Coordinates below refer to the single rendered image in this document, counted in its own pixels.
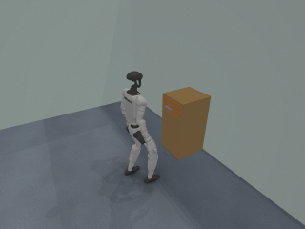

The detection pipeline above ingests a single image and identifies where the robot left forearm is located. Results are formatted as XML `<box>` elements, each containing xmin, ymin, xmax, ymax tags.
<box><xmin>121</xmin><ymin>110</ymin><xmax>130</xmax><ymax>123</ymax></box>

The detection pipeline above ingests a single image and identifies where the left robot thigh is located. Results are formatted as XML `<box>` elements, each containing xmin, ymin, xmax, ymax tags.
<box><xmin>126</xmin><ymin>126</ymin><xmax>141</xmax><ymax>154</ymax></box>

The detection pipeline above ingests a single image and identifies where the cabinet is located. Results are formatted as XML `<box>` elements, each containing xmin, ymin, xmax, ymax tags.
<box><xmin>161</xmin><ymin>87</ymin><xmax>211</xmax><ymax>160</ymax></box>

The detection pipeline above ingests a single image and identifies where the robot right forearm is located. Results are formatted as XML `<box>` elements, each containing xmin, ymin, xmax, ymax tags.
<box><xmin>139</xmin><ymin>120</ymin><xmax>152</xmax><ymax>144</ymax></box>

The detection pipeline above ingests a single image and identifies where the robot left shin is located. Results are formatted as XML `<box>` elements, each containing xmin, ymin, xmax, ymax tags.
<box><xmin>128</xmin><ymin>144</ymin><xmax>140</xmax><ymax>171</ymax></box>

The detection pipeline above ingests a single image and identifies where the right robot hand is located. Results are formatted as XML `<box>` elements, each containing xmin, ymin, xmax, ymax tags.
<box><xmin>147</xmin><ymin>142</ymin><xmax>157</xmax><ymax>157</ymax></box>

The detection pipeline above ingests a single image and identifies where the handle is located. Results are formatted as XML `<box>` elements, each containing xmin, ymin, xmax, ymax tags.
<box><xmin>164</xmin><ymin>105</ymin><xmax>174</xmax><ymax>112</ymax></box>

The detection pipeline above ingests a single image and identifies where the robot right upper arm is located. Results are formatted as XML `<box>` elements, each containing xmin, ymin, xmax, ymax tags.
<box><xmin>136</xmin><ymin>95</ymin><xmax>148</xmax><ymax>126</ymax></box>

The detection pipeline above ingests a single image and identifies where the robot left upper arm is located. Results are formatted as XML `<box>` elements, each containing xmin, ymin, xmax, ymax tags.
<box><xmin>120</xmin><ymin>89</ymin><xmax>129</xmax><ymax>112</ymax></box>

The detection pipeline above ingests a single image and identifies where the drawer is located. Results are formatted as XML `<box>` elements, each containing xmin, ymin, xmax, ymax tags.
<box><xmin>163</xmin><ymin>95</ymin><xmax>182</xmax><ymax>119</ymax></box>

